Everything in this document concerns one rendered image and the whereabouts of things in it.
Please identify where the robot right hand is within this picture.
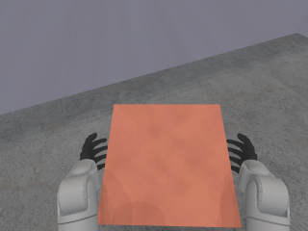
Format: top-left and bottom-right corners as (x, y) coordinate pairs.
(226, 133), (258, 174)

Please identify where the robot left hand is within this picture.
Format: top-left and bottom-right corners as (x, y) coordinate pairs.
(79, 133), (108, 170)

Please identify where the robot right forearm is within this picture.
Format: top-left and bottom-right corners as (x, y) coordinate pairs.
(238, 159), (291, 231)

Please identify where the carton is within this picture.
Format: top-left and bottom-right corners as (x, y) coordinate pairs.
(97, 104), (242, 228)

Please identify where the robot left forearm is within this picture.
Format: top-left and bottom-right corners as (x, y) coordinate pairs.
(57, 159), (101, 231)

